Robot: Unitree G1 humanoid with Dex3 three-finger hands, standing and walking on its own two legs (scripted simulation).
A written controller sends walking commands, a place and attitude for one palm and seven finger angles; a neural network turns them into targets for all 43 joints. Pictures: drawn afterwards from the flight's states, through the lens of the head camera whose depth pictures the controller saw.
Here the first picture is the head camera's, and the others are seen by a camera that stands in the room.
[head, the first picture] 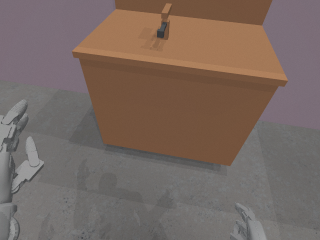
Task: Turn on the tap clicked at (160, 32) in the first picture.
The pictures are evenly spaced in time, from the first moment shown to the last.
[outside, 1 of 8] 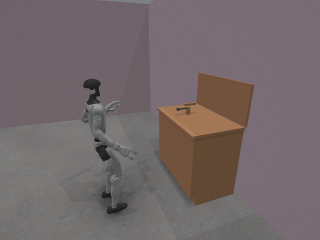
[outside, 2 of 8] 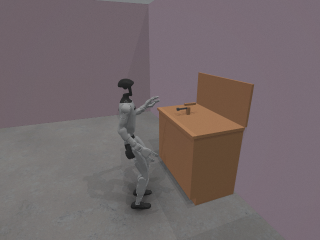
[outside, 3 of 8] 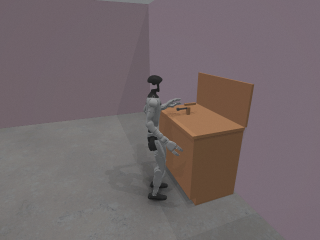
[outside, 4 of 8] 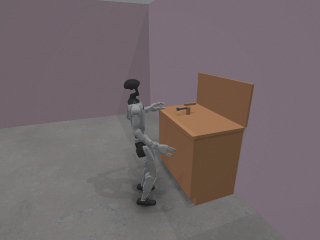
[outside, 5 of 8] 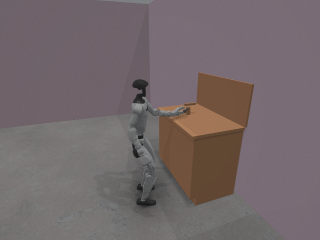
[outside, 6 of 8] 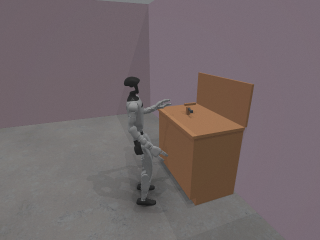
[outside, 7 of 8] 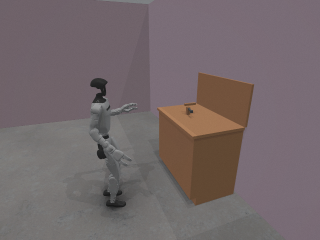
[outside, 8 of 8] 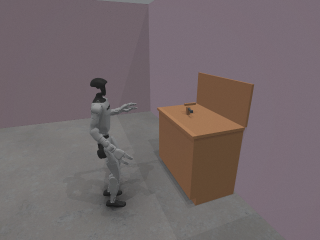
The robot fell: no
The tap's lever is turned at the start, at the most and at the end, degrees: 0 77 77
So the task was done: yes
